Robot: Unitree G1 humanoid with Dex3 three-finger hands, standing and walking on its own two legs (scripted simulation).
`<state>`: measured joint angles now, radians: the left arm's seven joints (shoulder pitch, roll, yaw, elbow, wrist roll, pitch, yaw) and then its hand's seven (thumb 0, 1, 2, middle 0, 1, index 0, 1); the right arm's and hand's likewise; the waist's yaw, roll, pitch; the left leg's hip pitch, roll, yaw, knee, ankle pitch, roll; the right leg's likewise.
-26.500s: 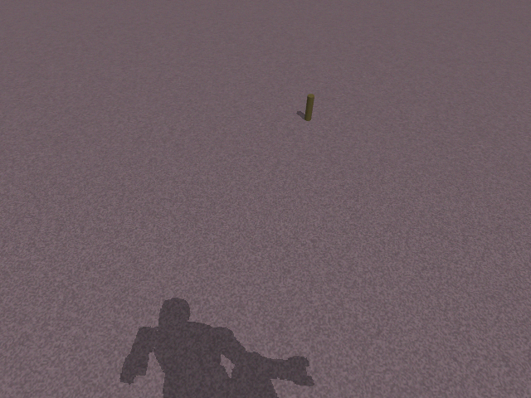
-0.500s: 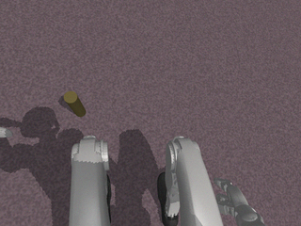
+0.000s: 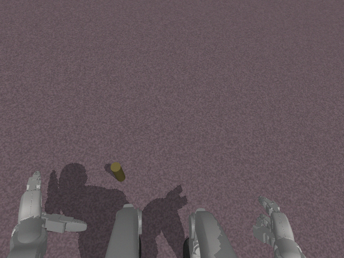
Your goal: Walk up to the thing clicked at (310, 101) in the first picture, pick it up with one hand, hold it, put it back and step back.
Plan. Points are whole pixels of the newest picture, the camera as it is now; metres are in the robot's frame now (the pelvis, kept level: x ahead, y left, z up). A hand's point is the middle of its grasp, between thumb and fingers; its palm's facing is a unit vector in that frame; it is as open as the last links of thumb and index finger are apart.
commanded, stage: home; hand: left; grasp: from the side
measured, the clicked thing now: (118, 172) +0.45 +0.22 -0.52
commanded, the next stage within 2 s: none
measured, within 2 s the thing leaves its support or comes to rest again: neither
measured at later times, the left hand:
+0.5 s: hand (63, 217) +0.21 +0.20 +0.06, palm faces +0.15 -0.94 -0.30, open 17.5 cm
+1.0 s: hand (73, 222) +0.20 +0.18 +0.05, palm faces +0.14 -0.95 -0.28, open 17.5 cm
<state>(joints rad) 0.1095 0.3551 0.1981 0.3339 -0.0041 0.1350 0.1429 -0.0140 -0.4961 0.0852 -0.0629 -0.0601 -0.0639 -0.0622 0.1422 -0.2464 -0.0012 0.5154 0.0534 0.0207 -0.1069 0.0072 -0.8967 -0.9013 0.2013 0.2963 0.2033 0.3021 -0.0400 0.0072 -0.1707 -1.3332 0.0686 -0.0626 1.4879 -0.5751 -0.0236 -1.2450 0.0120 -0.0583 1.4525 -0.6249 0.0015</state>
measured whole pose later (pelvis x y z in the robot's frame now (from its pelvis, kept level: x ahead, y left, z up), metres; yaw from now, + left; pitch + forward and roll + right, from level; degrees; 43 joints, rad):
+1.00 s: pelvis +0.04 -0.01 +0.11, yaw +3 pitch +8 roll -2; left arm 0.47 0.20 -0.01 0.00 -0.02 0.27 0.14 -0.01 -0.54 0.06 -0.05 -0.05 -0.06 -0.05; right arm 0.28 -0.21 0.02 0.50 0.02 -0.11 -0.18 0.01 -0.90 -0.90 0.20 0.30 0.20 0.30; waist -0.02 0.03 -0.11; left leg -0.65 0.06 -0.03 0.96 -0.45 -0.03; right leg -0.57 0.00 -0.05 0.93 -0.49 0.00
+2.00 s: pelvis +0.04 +0.00 +0.11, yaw +2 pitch +8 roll -2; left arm 0.46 0.20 -0.01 0.01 -0.01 0.25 0.13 -0.01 -0.54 0.06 -0.05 -0.06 -0.06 -0.06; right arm 0.27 -0.21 0.03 0.52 0.01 -0.13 -0.18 0.01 -0.90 -0.90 0.20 0.30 0.20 0.30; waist -0.02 0.03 -0.09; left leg -0.64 0.05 -0.02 0.95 -0.45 -0.02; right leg -0.56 0.00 -0.04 0.91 -0.49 0.01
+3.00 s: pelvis +0.03 +0.01 +0.15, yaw +3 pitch -2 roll +0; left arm 0.24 0.33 0.02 0.92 0.03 -0.01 0.02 0.00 0.89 0.90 -0.20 -0.30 -0.20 -0.30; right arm 0.20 -0.30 -0.03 0.99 -0.04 -0.01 0.00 0.01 -0.90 -0.90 0.20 0.29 0.20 0.30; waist 0.02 -0.01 0.05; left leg -0.28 0.01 0.00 0.58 -0.27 0.00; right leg -0.22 -0.04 -0.03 0.58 -0.32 0.02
